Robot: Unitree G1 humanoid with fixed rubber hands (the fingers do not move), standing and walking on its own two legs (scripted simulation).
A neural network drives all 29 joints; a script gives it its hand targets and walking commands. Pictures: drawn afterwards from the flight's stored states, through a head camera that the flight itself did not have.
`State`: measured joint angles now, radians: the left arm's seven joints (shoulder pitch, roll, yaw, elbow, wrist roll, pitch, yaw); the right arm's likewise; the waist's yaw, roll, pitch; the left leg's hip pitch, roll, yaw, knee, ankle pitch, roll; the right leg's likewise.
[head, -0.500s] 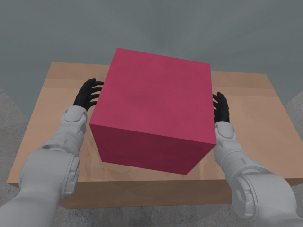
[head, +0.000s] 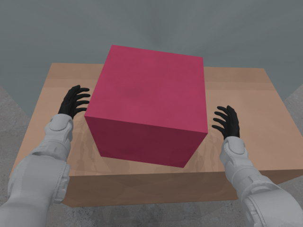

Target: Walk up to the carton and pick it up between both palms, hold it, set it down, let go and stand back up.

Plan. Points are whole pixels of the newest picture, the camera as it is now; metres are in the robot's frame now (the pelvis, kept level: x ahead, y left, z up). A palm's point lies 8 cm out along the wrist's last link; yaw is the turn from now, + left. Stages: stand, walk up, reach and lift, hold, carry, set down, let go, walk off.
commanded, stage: set down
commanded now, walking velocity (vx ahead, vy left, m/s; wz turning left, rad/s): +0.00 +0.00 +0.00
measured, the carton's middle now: (149, 109) +0.48 +0.01 -0.01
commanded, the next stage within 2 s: none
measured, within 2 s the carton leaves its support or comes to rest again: neither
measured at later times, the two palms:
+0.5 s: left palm (58, 135) +0.38 +0.26 +0.00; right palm (228, 154) +0.32 -0.20 +0.00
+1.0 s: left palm (40, 161) +0.31 +0.28 +0.00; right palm (228, 180) +0.26 -0.18 -0.01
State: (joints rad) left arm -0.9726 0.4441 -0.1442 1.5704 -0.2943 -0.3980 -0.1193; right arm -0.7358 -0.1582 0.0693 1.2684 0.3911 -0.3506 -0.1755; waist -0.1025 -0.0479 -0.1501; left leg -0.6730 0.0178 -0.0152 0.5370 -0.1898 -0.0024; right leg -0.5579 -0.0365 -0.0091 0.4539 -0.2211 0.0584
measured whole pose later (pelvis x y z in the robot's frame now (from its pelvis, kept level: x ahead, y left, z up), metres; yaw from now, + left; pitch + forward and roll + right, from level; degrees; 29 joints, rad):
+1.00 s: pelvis -0.01 +0.00 +0.00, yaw +0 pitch +9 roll -2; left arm -0.28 0.54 -0.01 0.73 -0.33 -0.17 -0.21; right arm -0.07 -0.09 0.12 0.48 0.33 -0.23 -0.28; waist -0.04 -0.03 -0.02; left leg -0.49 0.02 -0.01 0.54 -0.20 0.00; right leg -0.38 -0.04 -0.01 0.46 -0.24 0.05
